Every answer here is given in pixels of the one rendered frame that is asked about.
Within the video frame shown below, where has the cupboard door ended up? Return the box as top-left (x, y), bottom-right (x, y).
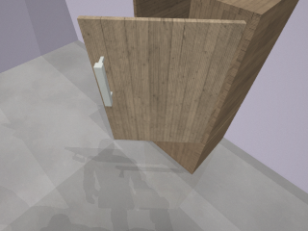
top-left (77, 15), bottom-right (246, 143)

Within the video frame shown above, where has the handle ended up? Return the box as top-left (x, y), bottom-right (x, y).
top-left (93, 56), bottom-right (113, 107)

